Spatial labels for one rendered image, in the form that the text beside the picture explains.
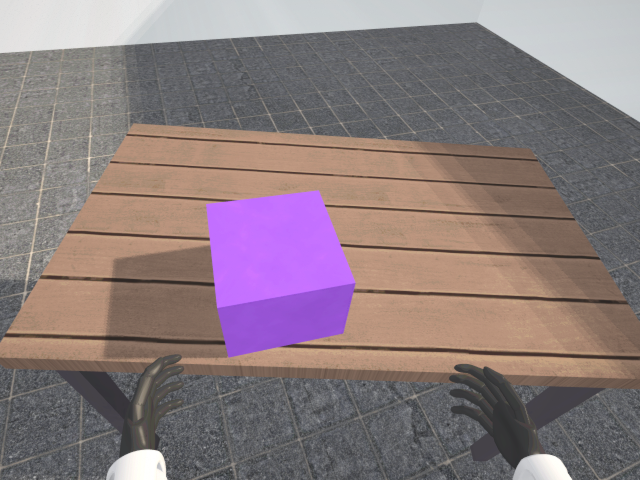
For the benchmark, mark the right robot forearm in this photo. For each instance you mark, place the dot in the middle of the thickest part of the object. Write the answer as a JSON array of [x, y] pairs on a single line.
[[541, 467]]

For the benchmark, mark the table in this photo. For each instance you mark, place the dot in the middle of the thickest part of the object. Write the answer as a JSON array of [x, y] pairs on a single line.
[[461, 254]]

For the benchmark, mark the left robot forearm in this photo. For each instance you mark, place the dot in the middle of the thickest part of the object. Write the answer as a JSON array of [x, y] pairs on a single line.
[[139, 465]]

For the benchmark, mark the carton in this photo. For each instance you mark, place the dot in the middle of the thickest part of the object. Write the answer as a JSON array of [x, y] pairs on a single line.
[[280, 274]]

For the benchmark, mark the right robot hand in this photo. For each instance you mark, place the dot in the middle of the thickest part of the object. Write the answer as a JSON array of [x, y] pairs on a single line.
[[504, 415]]

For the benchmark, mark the left robot hand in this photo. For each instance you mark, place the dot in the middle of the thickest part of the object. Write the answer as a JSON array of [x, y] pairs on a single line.
[[143, 414]]

